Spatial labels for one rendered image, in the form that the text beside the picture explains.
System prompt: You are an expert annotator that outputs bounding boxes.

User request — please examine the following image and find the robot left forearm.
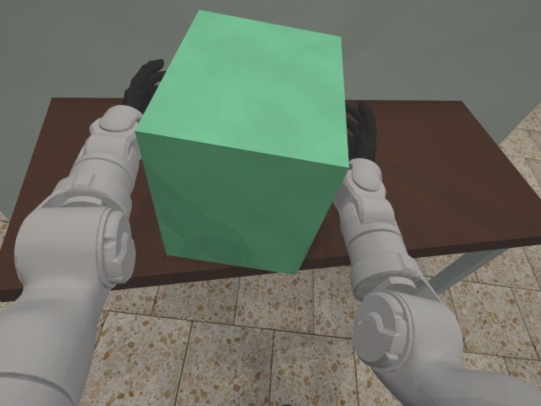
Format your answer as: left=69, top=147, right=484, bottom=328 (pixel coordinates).
left=14, top=105, right=143, bottom=284

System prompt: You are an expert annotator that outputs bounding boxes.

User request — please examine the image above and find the carton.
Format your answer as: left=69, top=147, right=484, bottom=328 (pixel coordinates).
left=134, top=10, right=349, bottom=275

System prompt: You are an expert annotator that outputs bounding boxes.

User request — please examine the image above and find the robot right upper arm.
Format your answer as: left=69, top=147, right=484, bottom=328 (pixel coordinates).
left=352, top=289, right=541, bottom=406

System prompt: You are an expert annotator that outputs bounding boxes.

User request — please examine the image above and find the table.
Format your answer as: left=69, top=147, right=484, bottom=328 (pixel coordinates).
left=0, top=97, right=541, bottom=302

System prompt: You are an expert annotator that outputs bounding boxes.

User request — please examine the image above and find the left robot hand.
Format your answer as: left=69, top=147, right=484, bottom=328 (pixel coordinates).
left=121, top=59, right=166, bottom=115

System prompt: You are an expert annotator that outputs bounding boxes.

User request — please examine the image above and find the robot right forearm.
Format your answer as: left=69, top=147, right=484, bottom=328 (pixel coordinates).
left=333, top=158, right=445, bottom=305

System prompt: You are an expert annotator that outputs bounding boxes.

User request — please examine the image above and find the right robot hand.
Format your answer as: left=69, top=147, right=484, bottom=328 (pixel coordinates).
left=345, top=100, right=377, bottom=162

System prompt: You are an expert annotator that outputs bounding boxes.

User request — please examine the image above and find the robot left upper arm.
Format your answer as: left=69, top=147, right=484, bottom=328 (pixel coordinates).
left=0, top=206, right=136, bottom=406

